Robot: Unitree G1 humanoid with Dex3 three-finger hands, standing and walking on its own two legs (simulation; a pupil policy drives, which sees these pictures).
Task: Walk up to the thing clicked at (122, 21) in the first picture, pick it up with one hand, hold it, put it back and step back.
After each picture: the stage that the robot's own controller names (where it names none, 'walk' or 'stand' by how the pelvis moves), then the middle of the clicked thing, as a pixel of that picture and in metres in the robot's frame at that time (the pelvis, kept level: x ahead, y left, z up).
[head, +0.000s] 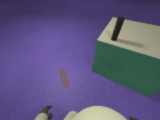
stand; (117, 29) +0.89 -0.26 +0.05
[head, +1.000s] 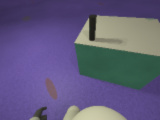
walk; (92, 29) +0.80 +0.03 +0.08
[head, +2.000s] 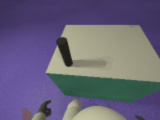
stand; (65, 53) +0.44 +0.21 +0.06
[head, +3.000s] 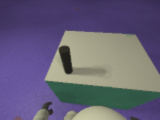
stand; (66, 61) +0.40 +0.18 +0.04
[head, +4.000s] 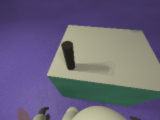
stand; (69, 57) +0.42 +0.17 +0.05
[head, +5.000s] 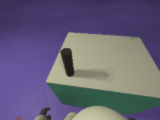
stand; (68, 64) +0.39 +0.18 +0.04
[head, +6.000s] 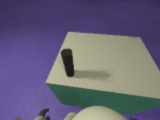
stand; (68, 64) +0.38 +0.17 +0.04
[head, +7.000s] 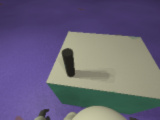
stand; (69, 64) +0.38 +0.17 +0.04
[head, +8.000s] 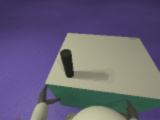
rise first; (68, 65) +0.37 +0.19 +0.04
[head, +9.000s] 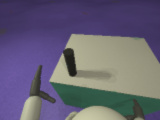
go down; (70, 64) +0.39 +0.18 +0.05
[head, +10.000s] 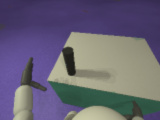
go down; (70, 63) +0.39 +0.18 +0.05
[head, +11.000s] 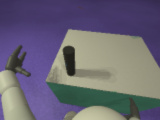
go down; (70, 63) +0.38 +0.16 +0.06
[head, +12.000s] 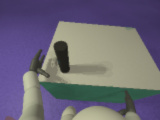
close in; (63, 59) +0.38 +0.17 +0.08
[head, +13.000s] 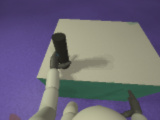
close; (62, 53) +0.41 +0.18 +0.11
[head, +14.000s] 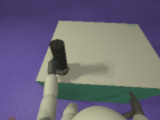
lift; (60, 60) +0.36 +0.18 +0.11
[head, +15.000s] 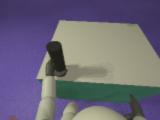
lift; (58, 61) +0.35 +0.19 +0.11
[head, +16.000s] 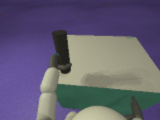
lift; (63, 54) +0.34 +0.17 +0.21
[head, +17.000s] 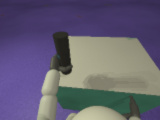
hold; (64, 55) +0.33 +0.16 +0.21
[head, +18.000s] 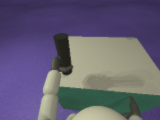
hold; (64, 56) +0.34 +0.16 +0.19
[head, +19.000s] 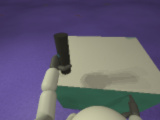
crouch; (63, 55) +0.35 +0.17 +0.19
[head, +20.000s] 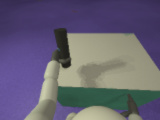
lower; (63, 49) +0.42 +0.17 +0.17
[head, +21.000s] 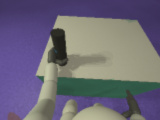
lower; (60, 50) +0.42 +0.19 +0.11
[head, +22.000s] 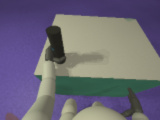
lower; (57, 48) +0.43 +0.20 +0.12
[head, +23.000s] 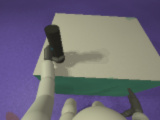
lower; (56, 47) +0.44 +0.20 +0.12
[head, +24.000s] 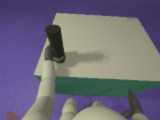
lower; (57, 47) +0.43 +0.20 +0.12
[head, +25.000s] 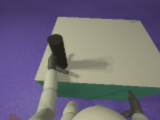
withdraw; (59, 55) +0.39 +0.19 +0.11
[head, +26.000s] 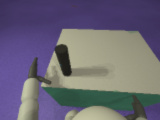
sink last; (64, 62) +0.37 +0.18 +0.09
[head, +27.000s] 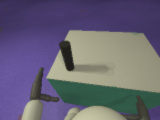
stand; (67, 57) +0.42 +0.19 +0.09
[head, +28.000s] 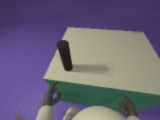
stand; (66, 57) +0.40 +0.20 +0.08
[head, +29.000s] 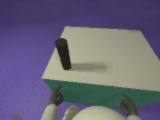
stand; (64, 56) +0.41 +0.20 +0.09
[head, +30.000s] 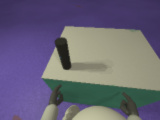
stand; (64, 55) +0.41 +0.20 +0.10
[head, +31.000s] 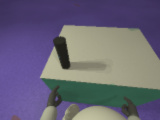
stand; (63, 55) +0.41 +0.20 +0.10
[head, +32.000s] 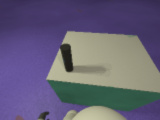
stand; (67, 59) +0.42 +0.19 +0.05
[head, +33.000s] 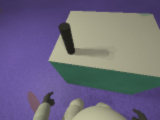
walk; (68, 41) +0.51 +0.19 +0.07
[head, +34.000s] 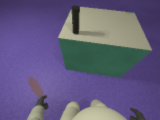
walk; (75, 21) +0.81 +0.18 +0.06
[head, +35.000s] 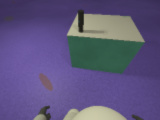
stand; (80, 22) +1.02 +0.17 +0.06
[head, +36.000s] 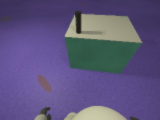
stand; (78, 23) +1.00 +0.18 +0.04
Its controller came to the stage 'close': yes
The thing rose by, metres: 0.18
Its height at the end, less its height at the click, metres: +0.00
